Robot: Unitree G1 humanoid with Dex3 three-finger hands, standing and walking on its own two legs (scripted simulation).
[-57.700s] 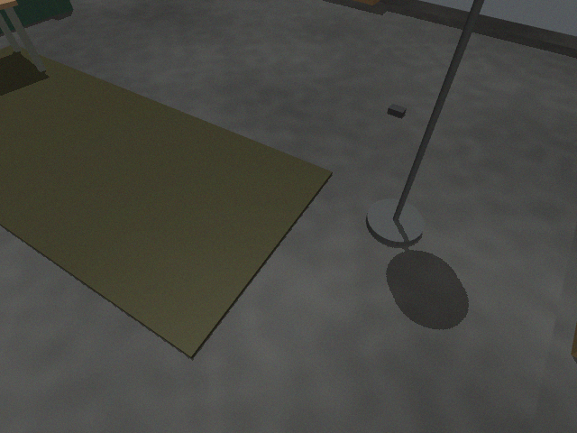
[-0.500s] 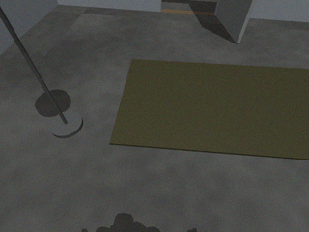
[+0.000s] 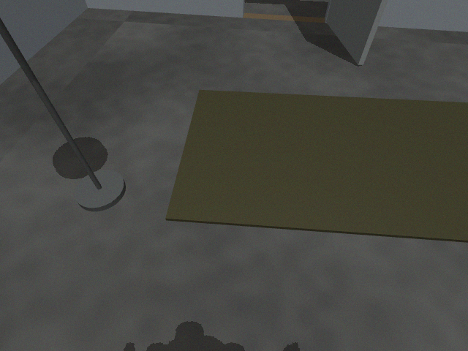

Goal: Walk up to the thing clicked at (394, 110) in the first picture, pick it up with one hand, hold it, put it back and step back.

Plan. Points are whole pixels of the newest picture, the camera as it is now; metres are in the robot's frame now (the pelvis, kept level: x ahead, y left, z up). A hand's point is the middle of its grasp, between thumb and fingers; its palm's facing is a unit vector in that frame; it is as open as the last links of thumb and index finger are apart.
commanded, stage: stand
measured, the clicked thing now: out of the picture +0.09 +0.50 -0.76
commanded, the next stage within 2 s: walk up in 0.10 s
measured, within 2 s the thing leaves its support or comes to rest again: neither
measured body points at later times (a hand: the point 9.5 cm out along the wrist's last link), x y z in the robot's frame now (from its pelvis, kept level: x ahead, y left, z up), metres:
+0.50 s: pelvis +0.11 +0.07 -0.03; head +0.10 +0.10 +0.42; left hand +0.11 +0.42 -0.16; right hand +0.21 -0.27 -0.11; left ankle +0.16 +0.19 -0.75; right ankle +0.01 -0.09 -0.69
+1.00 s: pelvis +0.37 +0.01 -0.03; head +0.40 -0.02 +0.42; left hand +0.49 +0.33 -0.11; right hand +0.38 -0.30 -0.17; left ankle +0.20 +0.17 -0.68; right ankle +0.43 -0.10 -0.75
